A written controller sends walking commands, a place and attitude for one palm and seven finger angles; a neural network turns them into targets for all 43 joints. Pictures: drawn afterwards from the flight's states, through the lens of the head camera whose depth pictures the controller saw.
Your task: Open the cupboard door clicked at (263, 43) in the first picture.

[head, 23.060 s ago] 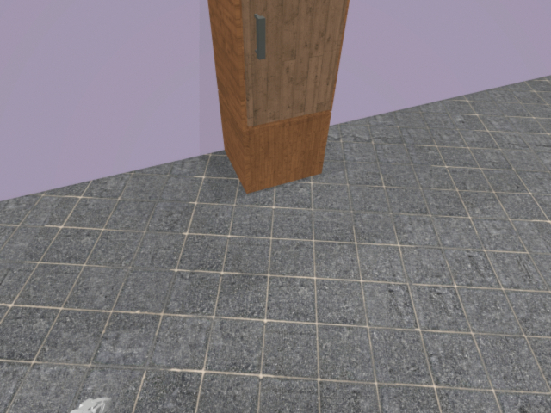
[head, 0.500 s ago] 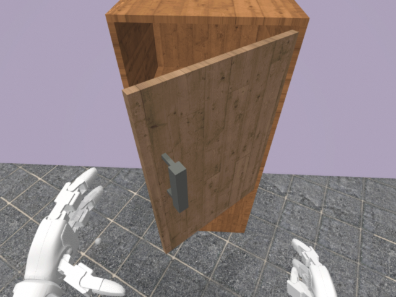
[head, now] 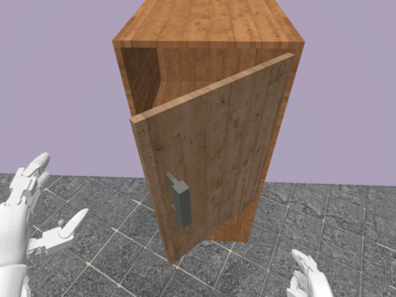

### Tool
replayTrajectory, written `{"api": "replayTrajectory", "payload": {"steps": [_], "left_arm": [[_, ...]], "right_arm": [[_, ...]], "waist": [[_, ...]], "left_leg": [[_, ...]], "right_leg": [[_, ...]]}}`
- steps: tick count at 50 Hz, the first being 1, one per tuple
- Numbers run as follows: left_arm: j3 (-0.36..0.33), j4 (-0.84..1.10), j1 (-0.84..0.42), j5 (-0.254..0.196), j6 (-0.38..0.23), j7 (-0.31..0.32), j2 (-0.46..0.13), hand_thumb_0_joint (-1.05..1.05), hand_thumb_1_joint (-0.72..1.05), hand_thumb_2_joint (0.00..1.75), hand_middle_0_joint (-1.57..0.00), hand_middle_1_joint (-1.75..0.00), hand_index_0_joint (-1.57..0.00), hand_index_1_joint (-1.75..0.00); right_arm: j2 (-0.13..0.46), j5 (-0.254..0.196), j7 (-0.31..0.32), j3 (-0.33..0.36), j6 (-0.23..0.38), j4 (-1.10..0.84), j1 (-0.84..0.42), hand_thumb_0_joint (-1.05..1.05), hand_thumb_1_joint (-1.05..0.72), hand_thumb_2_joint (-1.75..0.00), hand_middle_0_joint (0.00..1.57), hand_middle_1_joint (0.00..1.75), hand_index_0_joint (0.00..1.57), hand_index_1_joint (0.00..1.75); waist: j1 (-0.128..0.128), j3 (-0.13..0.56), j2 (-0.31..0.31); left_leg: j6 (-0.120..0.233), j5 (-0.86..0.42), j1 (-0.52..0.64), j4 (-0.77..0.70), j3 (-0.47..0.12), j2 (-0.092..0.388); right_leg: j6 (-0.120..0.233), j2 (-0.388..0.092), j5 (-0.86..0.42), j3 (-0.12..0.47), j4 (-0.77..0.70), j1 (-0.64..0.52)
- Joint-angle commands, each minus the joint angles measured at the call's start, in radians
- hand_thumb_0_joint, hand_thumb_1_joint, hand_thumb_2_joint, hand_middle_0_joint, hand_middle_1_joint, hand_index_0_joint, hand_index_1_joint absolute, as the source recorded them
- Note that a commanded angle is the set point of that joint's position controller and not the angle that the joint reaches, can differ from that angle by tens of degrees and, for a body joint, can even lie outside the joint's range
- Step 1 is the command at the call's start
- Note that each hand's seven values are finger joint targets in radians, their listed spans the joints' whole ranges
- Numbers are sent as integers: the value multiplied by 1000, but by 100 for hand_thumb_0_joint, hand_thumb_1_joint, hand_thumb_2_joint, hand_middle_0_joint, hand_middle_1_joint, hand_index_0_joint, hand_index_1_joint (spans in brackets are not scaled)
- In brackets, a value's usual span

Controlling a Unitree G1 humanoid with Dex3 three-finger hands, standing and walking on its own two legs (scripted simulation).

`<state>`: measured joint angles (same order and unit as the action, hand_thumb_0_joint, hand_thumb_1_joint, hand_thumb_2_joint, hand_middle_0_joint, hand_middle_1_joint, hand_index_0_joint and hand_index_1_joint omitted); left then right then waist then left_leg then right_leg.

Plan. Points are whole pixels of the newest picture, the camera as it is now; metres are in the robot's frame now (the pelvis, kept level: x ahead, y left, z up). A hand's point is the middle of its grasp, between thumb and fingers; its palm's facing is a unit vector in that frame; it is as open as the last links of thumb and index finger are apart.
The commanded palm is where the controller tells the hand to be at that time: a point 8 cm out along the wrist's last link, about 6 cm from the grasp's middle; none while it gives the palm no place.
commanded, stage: draw the hand back to the body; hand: left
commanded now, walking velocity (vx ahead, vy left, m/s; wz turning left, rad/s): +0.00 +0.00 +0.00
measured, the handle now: (177, 199) +0.31 +0.09 +0.03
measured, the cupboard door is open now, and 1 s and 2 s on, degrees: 41 41 41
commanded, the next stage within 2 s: step back with the hand held close in 0.54 s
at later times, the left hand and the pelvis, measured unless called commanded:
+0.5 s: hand (60, 213) +0.19 +0.24 +0.16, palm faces +0.44 -0.81 -0.39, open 7.5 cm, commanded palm +0.14 +0.28 +0.17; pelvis +0.00 -0.02 +0.01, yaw +0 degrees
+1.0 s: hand (64, 216) +0.19 +0.23 +0.15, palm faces +0.31 -0.81 -0.50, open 7.4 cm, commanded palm +0.13 +0.28 +0.18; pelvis -0.03 -0.01 +0.01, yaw -3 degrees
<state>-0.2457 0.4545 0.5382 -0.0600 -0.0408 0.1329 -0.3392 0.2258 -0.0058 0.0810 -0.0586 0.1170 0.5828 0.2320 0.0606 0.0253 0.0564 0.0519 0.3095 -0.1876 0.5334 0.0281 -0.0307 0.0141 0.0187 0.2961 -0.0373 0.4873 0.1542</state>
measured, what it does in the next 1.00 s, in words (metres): stands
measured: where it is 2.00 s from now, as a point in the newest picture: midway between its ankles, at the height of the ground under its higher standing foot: outside the picture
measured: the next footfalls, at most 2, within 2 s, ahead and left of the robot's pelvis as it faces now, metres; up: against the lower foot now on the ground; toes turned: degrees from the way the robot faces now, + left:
right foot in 1.94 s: -0.37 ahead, -0.09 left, +0.00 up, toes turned -7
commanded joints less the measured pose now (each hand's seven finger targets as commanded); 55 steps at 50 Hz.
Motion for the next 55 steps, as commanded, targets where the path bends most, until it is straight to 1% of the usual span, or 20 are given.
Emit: {"api": "replayTrajectory", "payload": {"steps": [1,2,8,12,18,22,25,32,33,34,35,39,42,43,46,47,50,51,52,55], "left_arm": [[-155,213,-96,1,-81,9,-173,0,65,80,-19,-30,-19,-30],[-180,185,-93,0,-78,11,-188,0,69,81,-19,-30,-19,-30],[-231,180,-156,-12,-88,10,-213,0,90,90,-20,-30,-20,-30],[-172,117,-113,-16,-82,-5,-148,0,90,90,-20,-30,-20,-30],[-205,174,-150,-10,-94,-1,-201,0,90,90,-20,-30,-20,-30],[-224,177,-155,-11,-98,3,-220,0,90,90,-20,-30,-20,-30],[-207,151,-150,-14,-100,0,-195,0,90,90,-20,-30,-20,-30],[-195,110,-140,-16,-105,-7,-182,0,90,90,-20,-30,-20,-30],[-193,172,-221,-14,-114,-5,-199,0,90,90,-20,-30,-20,-30],[-325,196,-294,-6,-151,3,-324,0,90,90,-20,-30,-20,-30],[-269,108,-185,-4,-154,-7,-244,0,90,90,-20,-30,-20,-30],[-229,111,-91,7,-158,-10,-207,0,90,90,-20,-30,-20,-30],[-250,151,-46,7,-162,-2,-229,0,90,90,-20,-30,-20,-30],[-258,153,-28,6,-159,1,-233,0,90,90,-20,-30,-20,-30],[-290,197,-7,5,-161,10,-263,0,90,90,-20,-30,-20,-30],[-308,213,-2,5,-164,14,-282,0,90,90,-20,-30,-20,-30],[-310,232,26,5,-167,21,-276,0,90,90,-20,-30,-20,-30],[-309,244,28,5,-169,23,-276,0,90,90,-20,-30,-20,-30],[-318,251,31,7,-172,24,-284,0,90,90,-20,-30,-20,-30],[-310,263,47,13,-179,27,-266,0,90,90,-20,-30,-20,-30]], "right_arm": [[109,-3,1,59,51,-153,-136,0,-90,-90,20,30,20,30],[110,-1,1,57,50,-143,-144,0,-90,-90,20,30,20,30],[108,-1,-1,63,42,-129,-155,0,-90,-90,20,30,20,30],[113,-1,-7,72,33,-122,-159,0,-90,-90,20,30,20,30],[111,3,-7,75,30,-120,-171,0,-90,-90,20,30,20,30],[107,4,-3,72,38,-111,-176,0,-90,-90,20,30,20,30],[100,1,-3,71,40,-108,-180,0,-90,-90,20,30,20,30],[107,2,-5,79,36,-100,-183,0,-90,-90,20,30,20,30],[107,0,-5,78,39,-105,-191,0,-90,-90,20,30,20,30],[129,-15,-4,80,22,-137,-167,0,-90,-90,20,30,20,30],[118,-4,-3,84,7,-117,-164,0,-90,-90,20,30,20,30],[126,-3,-7,96,-28,-135,-162,0,-90,-90,20,30,20,30],[128,-5,-4,105,-46,-151,-163,0,-90,-90,20,30,20,30],[123,-7,-4,106,-53,-159,-158,0,-90,-90,20,30,20,30],[120,-13,-1,114,-68,-177,-158,0,-90,-90,20,30,20,30],[122,-11,2,115,-72,-178,-163,0,-90,-90,20,30,20,30],[117,-14,5,116,-77,-190,-158,0,-90,-90,20,30,20,30],[123,-14,4,117,-77,-193,-153,0,-90,-90,20,30,20,30],[125,-11,7,119,-73,-192,-164,0,-90,-90,20,30,20,30],[131,-10,4,116,-66,-202,-151,0,-90,-90,20,30,20,30]], "waist": [[4,51,17],[11,33,42],[8,29,32],[3,16,-13],[11,62,16],[14,48,10],[8,10,16],[9,3,-14],[3,25,4],[-37,-46,-24],[-43,-29,-76],[-46,46,-33],[-44,117,-17],[-46,131,-51],[-48,158,-77],[-46,169,-52],[-49,157,-41],[-50,150,-28],[-46,144,20],[-43,122,53]], "left_leg": [[-53,-332,51,-132,-75,73],[-53,-325,48,-138,-69,71],[-43,-331,75,-151,-54,64],[-31,-329,95,-151,-39,63],[-26,-341,112,-152,-34,54],[-26,-327,113,-151,-32,51],[-23,-293,113,-155,-25,48],[-18,-282,112,-162,-23,50],[-16,-279,129,-162,-23,49],[-3,-202,73,-122,-51,67],[-1,-193,78,-96,-58,64],[-12,-271,81,-92,-40,76],[-13,-353,79,-95,-38,90],[-17,-376,70,-94,-41,95],[-17,-399,51,-79,-37,100],[-18,-407,35,-80,-43,100],[-17,-383,-1,-88,-51,108],[-15,-373,-22,-94,-64,112],[-12,-358,-35,-106,-68,114],[2,-267,-126,-162,-105,144]], "right_leg": [[19,-17,-218,18,-87,-31],[22,-17,-221,19,-98,-39],[20,-20,-258,27,-128,-64],[13,-21,-274,29,-148,-58],[11,-26,-304,41,-151,-89],[14,-24,-300,44,-167,-88],[10,-26,-272,49,-183,-62],[7,-25,-263,52,-195,-68],[5,-28,-266,57,-194,-67],[3,-75,-302,171,-245,49],[4,-98,-330,175,-243,52],[-2,-113,-432,156,-192,29],[-7,-109,-505,136,-144,-9],[-8,-105,-519,129,-129,-23],[-9,-106,-561,136,-100,-22],[-5,-109,-568,133,-87,-39],[-5,-98,-523,139,-70,-21],[-5,-92,-491,138,-64,-20],[-4,-87,-464,137,-59,-15],[-13,-50,-337,111,-11,-39]]}}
